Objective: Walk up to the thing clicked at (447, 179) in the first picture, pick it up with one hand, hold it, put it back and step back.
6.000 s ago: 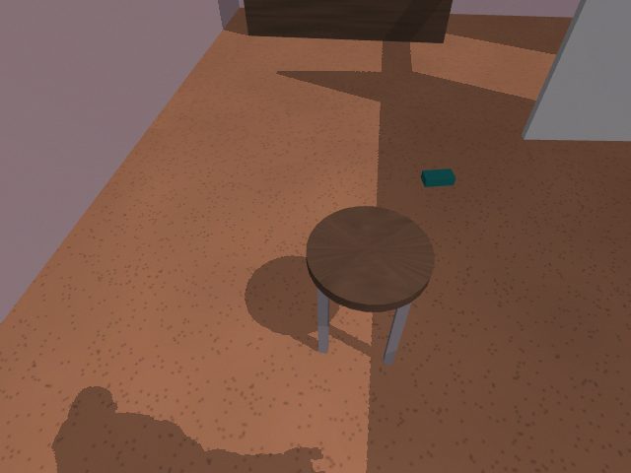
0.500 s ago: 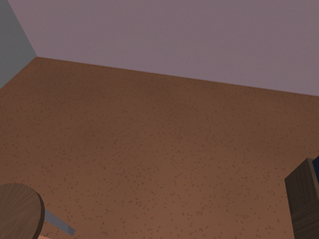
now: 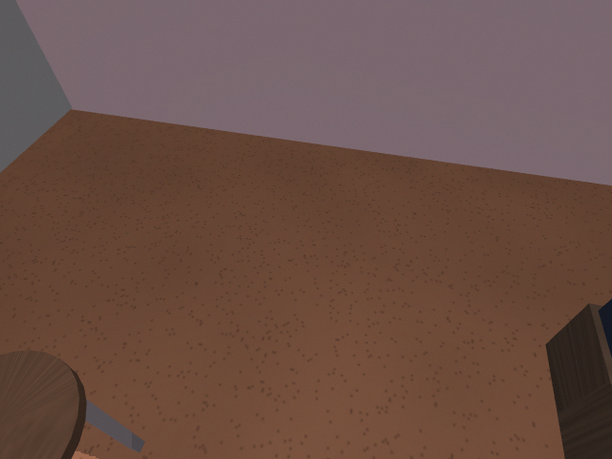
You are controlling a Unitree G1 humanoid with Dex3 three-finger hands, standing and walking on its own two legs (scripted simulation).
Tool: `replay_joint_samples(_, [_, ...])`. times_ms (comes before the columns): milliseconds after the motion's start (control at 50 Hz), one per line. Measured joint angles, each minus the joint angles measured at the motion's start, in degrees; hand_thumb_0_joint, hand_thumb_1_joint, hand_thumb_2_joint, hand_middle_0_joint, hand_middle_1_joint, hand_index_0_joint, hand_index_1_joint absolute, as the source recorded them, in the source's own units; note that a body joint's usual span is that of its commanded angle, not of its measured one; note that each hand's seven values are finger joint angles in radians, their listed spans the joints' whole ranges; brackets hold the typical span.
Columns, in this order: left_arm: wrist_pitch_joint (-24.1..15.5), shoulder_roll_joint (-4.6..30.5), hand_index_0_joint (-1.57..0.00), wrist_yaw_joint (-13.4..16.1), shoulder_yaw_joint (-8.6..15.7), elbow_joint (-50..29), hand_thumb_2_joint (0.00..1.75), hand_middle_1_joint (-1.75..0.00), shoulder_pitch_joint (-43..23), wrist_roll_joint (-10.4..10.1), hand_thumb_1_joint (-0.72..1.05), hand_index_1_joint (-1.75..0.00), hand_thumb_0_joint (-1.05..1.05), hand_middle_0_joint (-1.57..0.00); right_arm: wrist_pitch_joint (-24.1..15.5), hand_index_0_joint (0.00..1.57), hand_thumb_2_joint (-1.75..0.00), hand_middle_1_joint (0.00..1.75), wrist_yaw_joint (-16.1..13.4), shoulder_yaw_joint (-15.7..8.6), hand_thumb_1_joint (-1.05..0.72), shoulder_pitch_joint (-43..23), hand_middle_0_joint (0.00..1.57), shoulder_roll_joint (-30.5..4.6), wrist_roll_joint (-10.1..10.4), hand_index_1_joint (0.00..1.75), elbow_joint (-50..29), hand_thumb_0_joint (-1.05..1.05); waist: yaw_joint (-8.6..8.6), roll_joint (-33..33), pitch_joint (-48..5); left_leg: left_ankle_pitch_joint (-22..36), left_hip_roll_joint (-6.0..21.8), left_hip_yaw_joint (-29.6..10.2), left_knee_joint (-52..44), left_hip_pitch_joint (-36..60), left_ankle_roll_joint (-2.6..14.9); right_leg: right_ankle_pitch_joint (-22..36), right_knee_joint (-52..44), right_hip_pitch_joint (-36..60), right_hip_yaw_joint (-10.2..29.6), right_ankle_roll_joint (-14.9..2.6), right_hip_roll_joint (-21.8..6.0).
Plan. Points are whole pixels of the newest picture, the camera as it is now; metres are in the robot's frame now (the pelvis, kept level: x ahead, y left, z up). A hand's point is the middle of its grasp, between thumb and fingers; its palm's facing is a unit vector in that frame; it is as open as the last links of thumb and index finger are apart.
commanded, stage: stand
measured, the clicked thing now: out of the picture +0.78 +1.42 -0.76
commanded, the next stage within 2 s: walk up in 0.54 s
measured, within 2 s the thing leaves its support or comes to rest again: neither
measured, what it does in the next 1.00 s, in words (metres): walks ahead: right foot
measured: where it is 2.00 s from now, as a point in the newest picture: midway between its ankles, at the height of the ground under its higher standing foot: (333, 359)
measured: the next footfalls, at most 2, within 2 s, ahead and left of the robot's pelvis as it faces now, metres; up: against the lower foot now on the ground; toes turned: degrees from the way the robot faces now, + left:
right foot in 0.82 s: +0.15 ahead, -0.18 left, +0.00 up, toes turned -6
left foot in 1.24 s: +0.38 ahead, +0.09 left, +0.00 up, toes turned +4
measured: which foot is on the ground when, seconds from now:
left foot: down 0.00-0.82, up 0.84-1.00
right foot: down 0.00-0.58, up 0.60-0.80, down 0.82-1.00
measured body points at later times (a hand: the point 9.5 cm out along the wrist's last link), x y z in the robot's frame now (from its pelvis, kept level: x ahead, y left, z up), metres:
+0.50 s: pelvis +0.00 +0.00 +0.00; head +0.01 +0.00 +0.45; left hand +0.06 +0.30 -0.13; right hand +0.07 -0.30 -0.13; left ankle -0.01 +0.11 -0.75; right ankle +0.00 -0.14 -0.75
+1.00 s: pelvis +0.11 -0.07 -0.01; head +0.11 -0.09 +0.44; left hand +0.15 +0.26 -0.11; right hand +0.15 -0.40 -0.14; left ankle +0.12 +0.07 -0.69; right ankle +0.11 -0.18 -0.75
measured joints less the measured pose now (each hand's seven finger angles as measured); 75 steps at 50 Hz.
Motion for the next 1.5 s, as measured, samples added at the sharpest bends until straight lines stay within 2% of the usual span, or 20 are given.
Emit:
replay_joint_samples(540, [0.12, 0.14, -0.21, -0.1, 0.0, -0.24, 0.89, -0.3, 0.43, 0.02, 0.9, -0.3, 0.0, -0.2, -0.15, 0.2, -0.9, 0.3, -0.04, 0.15, -0.91, 0.39, 0.2, 0.0, -0.01, 0.3, -0.25, 0.0, 0.15, -0.02, 0.04, 0.2, -0.27, -0.34, 0.01, -0.26, 0.09, -0.02, 0.15, -0.17, -0.34, 0.09, -0.27])
replay_joint_samples(560, [0.18, 0.17, -0.21, -0.57, 0.42, -0.74, 0.89, -0.3, 0.81, 0.28, 0.9, -0.3, 0.0, -0.2, -0.16, 0.2, -0.9, 0.3, 0.36, -0.33, -0.91, 0.67, 0.2, 0.01, -0.26, 0.3, -0.74, 0.0, 0.24, 0.0, -0.07, -1.12, -0.21, -0.23, 0.92, -0.61, 0.46, -1.82, 1.46, -0.73, -0.28, -0.42, -0.16])
replay_joint_samples(600, [0.18, 0.67, -0.21, -1.75, 1.41, -1.86, 0.89, -0.3, 2.32, 0.96, 0.9, -0.3, 0.0, -0.2, -0.88, 0.2, -0.9, 0.3, 1.37, -1.63, -0.9, 2.02, 0.2, -0.07, -0.88, 0.3, -2.24, 0.0, 0.55, -0.21, -0.88, -4.85, -0.13, 0.49, 2.87, -0.96, 1.44, -9.4, 8.48, -3.54, -0.51, -1.8, -0.1])
replay_joint_samples(640, [0.49, 1.53, -0.21, -2.56, 2.24, -2.61, 0.89, -0.3, 3.5, 1.51, 0.9, -0.3, 0.0, -0.2, -1.74, 0.2, -0.9, 0.3, 1.9, -2.79, -0.9, 3.64, 0.2, -0.36, -1.21, 0.3, -4.09, 0.0, 0.26, 0.03, -1.45, -4.14, 0.53, 0.99, 2.84, -0.71, 2.21, -13.33, 18.34, -8.09, -1.86, -2.31, 0.3])
replay_joint_samples(700, [0.24, 3.57, -0.21, -3.6, 3.19, -3.85, 0.89, -0.3, 4.28, 1.39, 0.9, -0.3, 0.0, -0.2, -2.4, 0.2, -0.9, 0.3, 2.12, -3.61, -0.9, 6.3, 0.2, -0.95, -1.55, 0.3, -5.83, 0.0, -0.28, -0.47, -1.12, -3.54, 1.22, 1.4, 1.91, 0.82, 1.82, -14.5, 24.54, -12.99, -2.8, -2.65, -0.43])
replay_joint_samples(760, [-0.32, 4.82, -0.21, -4.64, 3.97, -5.23, 0.89, -0.3, 5.02, 1.32, 0.9, -0.3, 0.0, -0.2, -1.7, 0.2, -0.9, 0.3, 2.56, -4.26, -0.9, 8.25, 0.2, -2.57, -1.98, 0.3, -6.48, 0.0, -0.55, -0.08, -0.52, -5.35, 2.24, 1.92, 2.57, 2.6, 0.59, -12.51, 20.48, -14.14, -3.9, -2.52, -1.79])
replay_joint_samples(820, [-1.57, 5.59, -0.21, -4.86, 4.79, -6.43, 0.89, -0.3, 6.02, 1.35, 0.9, -0.3, 0.0, -0.2, -0.6, 0.2, -0.9, 0.3, 2.66, -4.92, -0.9, 9.58, 0.2, -4.57, -2.22, 0.3, -6.95, 0.0, -0.46, 1.12, -0.15, -11.38, 3.88, 2.02, 9.91, 1.86, 0.59, -5.3, 14.4, -11.99, -5.41, -2.41, -1.89])
replay_joint_samples(840, [-2.21, 5.55, -0.21, -4.5, 5.18, -6.85, 0.89, -0.3, 6.19, 1.5, 0.9, -0.3, 0.0, -0.2, -0.21, 0.2, -0.9, 0.3, 2.49, -5.03, -0.9, 9.89, 0.2, -5.25, -2.21, 0.3, -7.04, 0.01, -0.54, 2.37, 0.13, -15.56, 5.02, 0.98, 15.85, -0.01, 1.67, -2.15, 15.15, -11.69, -6.46, -2.36, -0.96])
replay_joint_samples(860, [-2.79, 5.22, -0.21, -3.99, 5.47, -7.41, 0.89, -0.3, 6.37, 1.73, 0.9, -0.3, 0.0, -0.2, 0.32, 0.2, -0.9, 0.3, 2.26, -5.04, -0.9, 10.07, 0.2, -5.69, -1.97, 0.3, -6.89, 0.01, -0.37, 3.46, 0.19, -18.1, 4.62, -1.71, 23.51, -3.08, 2.12, -2.99, 16.85, -11.73, -7.45, -2.49, -0.22])
replay_joint_samples(900, [-3.32, 4.27, -0.21, -3.37, 5.19, -8.43, 0.89, -0.3, 7.29, 1.55, 0.9, -0.3, 0.0, -0.2, 1.11, 0.2, -0.9, 0.3, 2.17, -4.87, -0.91, 9.74, 0.2, -6.02, -1.38, 0.3, -6.48, 0.01, 0.72, 4.45, 0.11, -17.27, 1.72, -5.31, 36.02, -9.01, 2.14, -5.0, 16.93, -10.31, -7.97, -3.13, 0.57])
replay_joint_samples(960, [-3.29, 2.76, -0.21, -3.02, 4.35, -8.89, 0.89, -0.3, 8.75, 0.97, 0.9, -0.3, 0.0, -0.2, 0.19, 0.2, -0.9, 0.3, 2.64, -4.37, -0.91, 9.02, 0.2, -6.1, -0.46, 0.3, -7.2, 0.01, 1.35, 5.51, 0.26, -11.46, 0.48, -5.83, 41.32, -15.89, 1.63, -4.42, 11.63, -5.75, -8.56, -3.68, 1.39])
replay_joint_samples(1100, [-3.86, 2.09, -0.21, -2.84, 4.05, -10.37, 0.89, -0.3, 11.22, 0.65, 0.9, -0.3, 0.0, -0.2, -0.6, 0.2, -0.9, 0.3, 4.56, -3.76, -0.91, 8.83, 0.2, -4.13, -0.9, 0.3, -10.41, 0.01, 2.04, 3.84, 0.46, -3.68, 2.8, -5.47, 28.64, -22.87, -0.63, -5.21, 3.75, 2.3, -9.62, -3.83, 1.85])
replay_joint_samples(1180, [-3.99, 2.65, -0.21, -2.98, 4.11, -11.56, 0.89, -0.3, 11.57, 0.62, 0.9, -0.3, 0.0, -0.2, -0.55, 0.2, -0.9, 0.3, 5.1, -3.7, -0.91, 8.19, 0.2, -3.6, -1.34, 0.3, -11.4, 0.01, 2.36, 2.68, 1.25, 0.53, 5.16, -3.1, 19.48, -22.17, -0.14, -8.91, 4.43, 5.28, -10.43, -2.57, 1.64])
replay_joint_samples(1240, [-3.78, 3.34, -0.21, -2.92, 3.73, -12.29, 0.89, -0.3, 12.26, 0.49, 0.9, -0.3, 0.0, -0.21, -1.06, 0.2, -0.9, 0.3, 5.04, -3.85, -0.91, 7.45, 0.2, -3.49, -1.5, 0.3, -12.22, 0.01, 2.56, 1.42, 1.32, 2.06, 4.97, -0.84, 14.2, -18.98, 0.87, -13.82, 8.29, 6.36, -10.45, -1.27, 0.51])
replay_joint_samples(1260, [-3.54, 3.76, -0.21, -2.77, 3.65, -12.31, 0.89, -0.3, 12.26, 0.44, 0.9, -0.3, 0.0, -0.21, -1.6, 0.2, -0.9, 0.3, 4.78, -4.0, -0.91, 6.91, 0.2, -3.17, -1.64, 0.3, -12.59, 0.01, 2.49, 0.04, 1.8, 4.26, 3.94, 0.04, 14.39, -18.18, 0.83, -16.18, 12.07, 5.74, -10.04, -1.47, -0.97])
replay_joint_samples(1280, [-3.08, 3.86, -0.21, -2.47, 3.61, -12.18, 0.89, -0.3, 12.0, 0.18, 0.9, -0.3, 0.0, -0.2, -2.23, 0.2, -0.9, 0.3, 4.47, -4.13, -0.91, 6.29, 0.2, -2.89, -1.93, 0.3, -13.23, 0.01, 2.5, -1.26, 2.47, 3.08, 3.04, 1.21, 16.04, -17.8, 0.75, -17.06, 18.69, 3.48, -9.15, -2.31, -2.62])
replay_joint_samples(1320, [-2.21, 3.56, -0.21, -2.03, 3.23, -11.69, 0.89, -0.3, 11.27, -0.34, 0.9, -0.3, 0.0, -0.2, -3.36, 0.2, -0.9, 0.3, 3.97, -4.21, -0.91, 5.89, 0.2, -2.48, -1.33, 0.3, -15.12, 0.01, 1.39, -1.42, 3.04, 0.0, 2.77, 1.59, 17.97, -16.94, 0.96, -17.87, 34.6, -3.34, -4.49, -3.75, -0.77])
replay_joint_samples(1360, [-1.97, 4.0, -0.21, -1.96, 2.65, -11.58, 0.89, -0.3, 10.66, -0.69, 0.9, -0.3, 0.0, -0.2, -3.71, 0.2, -0.9, 0.3, 3.41, -3.66, -0.91, 6.4, 0.2, -1.76, -0.5, 0.3, -16.42, 0.0, 0.7, -2.04, 2.85, -1.1, 2.59, 2.11, 16.33, -14.38, 1.2, -16.02, 44.61, -9.66, -1.78, -4.49, 0.83])
replay_joint_samples(1420, [-2.44, 4.6, -0.21, -2.52, 2.6, -12.23, 0.89, -0.3, 10.32, -0.88, 0.9, -0.3, 0.0, -0.2, -3.8, 0.2, -0.9, 0.3, 2.89, -2.72, -0.9, 7.73, 0.2, -1.38, -0.03, 0.3, -17.11, 0.0, 0.42, -2.84, 1.98, -1.49, 2.27, 3.35, 12.18, -9.98, 1.22, -12.06, 44.55, -16.42, -1.68, -4.16, -0.35])
replay_joint_samples(1500, [-2.41, 4.93, -0.21, -3.74, 2.99, -12.84, 0.89, -0.3, 9.77, -0.2, 0.9, -0.3, 0.0, -0.2, -3.98, 0.2, -0.9, 0.3, 2.84, -2.34, -0.9, 9.72, 0.2, -2.21, -0.3, 0.3, -17.48, 0.0, -0.09, -2.41, 1.35, -3.03, 1.97, 4.47, 8.72, -5.35, 1.54, -8.96, 33.59, -20.85, -3.5, -2.52, -3.03])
